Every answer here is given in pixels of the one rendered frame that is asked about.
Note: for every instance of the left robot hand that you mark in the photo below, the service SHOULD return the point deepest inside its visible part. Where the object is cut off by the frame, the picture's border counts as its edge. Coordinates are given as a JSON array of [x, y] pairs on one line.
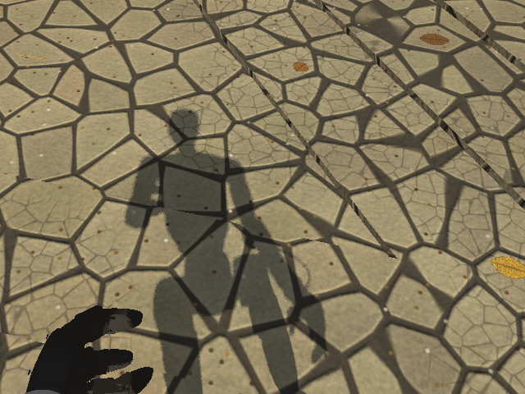
[[65, 366]]

